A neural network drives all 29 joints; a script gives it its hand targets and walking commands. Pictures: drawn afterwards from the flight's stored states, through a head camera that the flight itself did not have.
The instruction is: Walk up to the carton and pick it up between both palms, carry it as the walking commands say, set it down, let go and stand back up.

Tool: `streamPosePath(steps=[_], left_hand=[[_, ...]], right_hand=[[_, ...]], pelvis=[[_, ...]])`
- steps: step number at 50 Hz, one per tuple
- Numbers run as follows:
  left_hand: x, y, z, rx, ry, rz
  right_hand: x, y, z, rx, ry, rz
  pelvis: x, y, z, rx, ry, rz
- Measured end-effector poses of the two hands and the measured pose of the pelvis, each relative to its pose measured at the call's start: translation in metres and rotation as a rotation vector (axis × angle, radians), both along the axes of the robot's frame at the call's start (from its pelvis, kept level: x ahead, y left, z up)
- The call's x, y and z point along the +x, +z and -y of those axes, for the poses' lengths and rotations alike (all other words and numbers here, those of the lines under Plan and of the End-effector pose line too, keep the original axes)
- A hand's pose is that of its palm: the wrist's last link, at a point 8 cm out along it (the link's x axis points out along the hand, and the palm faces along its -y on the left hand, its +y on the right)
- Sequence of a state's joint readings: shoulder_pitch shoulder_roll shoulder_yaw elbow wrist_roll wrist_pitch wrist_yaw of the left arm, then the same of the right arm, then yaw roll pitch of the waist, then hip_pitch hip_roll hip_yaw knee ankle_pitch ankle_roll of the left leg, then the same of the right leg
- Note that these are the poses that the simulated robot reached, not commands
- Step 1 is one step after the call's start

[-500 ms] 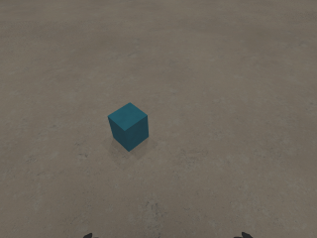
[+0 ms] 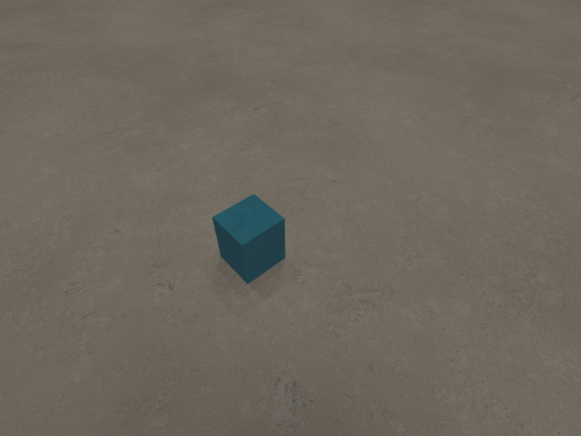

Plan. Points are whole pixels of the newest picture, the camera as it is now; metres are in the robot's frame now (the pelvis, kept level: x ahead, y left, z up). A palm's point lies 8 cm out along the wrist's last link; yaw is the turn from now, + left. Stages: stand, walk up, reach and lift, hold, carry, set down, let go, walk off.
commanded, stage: walk up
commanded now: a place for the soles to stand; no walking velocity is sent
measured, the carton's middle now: (250, 238) +1.03 +0.19 -0.64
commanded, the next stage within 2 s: none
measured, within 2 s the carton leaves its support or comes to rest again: neither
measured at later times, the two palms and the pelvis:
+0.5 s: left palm (86, 391) +0.24 +0.33 -0.09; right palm out of the picture +0.12 -0.17 -0.10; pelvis +0.14 +0.08 +0.01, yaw +6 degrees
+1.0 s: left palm (118, 381) +0.26 +0.30 -0.11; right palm (365, 240) +0.54 -0.14 -0.09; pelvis +0.36 +0.06 +0.01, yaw +11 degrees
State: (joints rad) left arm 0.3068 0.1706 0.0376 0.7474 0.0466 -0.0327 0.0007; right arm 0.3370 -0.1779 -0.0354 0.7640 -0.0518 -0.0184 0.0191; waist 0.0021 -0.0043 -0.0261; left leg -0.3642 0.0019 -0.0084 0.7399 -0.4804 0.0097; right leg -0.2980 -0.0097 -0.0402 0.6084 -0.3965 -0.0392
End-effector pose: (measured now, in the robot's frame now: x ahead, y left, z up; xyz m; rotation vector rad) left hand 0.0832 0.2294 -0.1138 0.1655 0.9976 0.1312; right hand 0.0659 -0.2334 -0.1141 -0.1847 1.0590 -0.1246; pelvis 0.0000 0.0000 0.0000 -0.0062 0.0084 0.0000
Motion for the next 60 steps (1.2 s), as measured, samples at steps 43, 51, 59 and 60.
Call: streamPosePath(steps=[43, 51, 59, 60], left_hand=[[0.209, 0.009, -0.073, 0.073, 0.195, -0.108], [0.178, -0.004, -0.070, -0.002, 0.271, -0.343], [0.277, -0.020, -0.101, -0.003, 0.179, -0.290], [0.301, -0.015, -0.105, 0.005, 0.155, -0.249]], right_hand=[[0.334, 0.004, -0.035, -0.057, 0.239, -0.057], [0.484, 0.026, -0.102, -0.006, 0.355, 0.161], [0.505, 0.004, -0.119, -0.014, 0.219, 0.124], [0.498, 0.005, -0.114, -0.019, 0.192, 0.096]], pelvis=[[0.307, 0.005, -0.046, 0.017, 0.182, 0.042], [0.368, 0.004, -0.065, 0.022, 0.193, 0.051], [0.424, -0.009, -0.093, 0.011, 0.164, 0.073], [0.430, -0.005, -0.093, 0.007, 0.160, 0.073]])
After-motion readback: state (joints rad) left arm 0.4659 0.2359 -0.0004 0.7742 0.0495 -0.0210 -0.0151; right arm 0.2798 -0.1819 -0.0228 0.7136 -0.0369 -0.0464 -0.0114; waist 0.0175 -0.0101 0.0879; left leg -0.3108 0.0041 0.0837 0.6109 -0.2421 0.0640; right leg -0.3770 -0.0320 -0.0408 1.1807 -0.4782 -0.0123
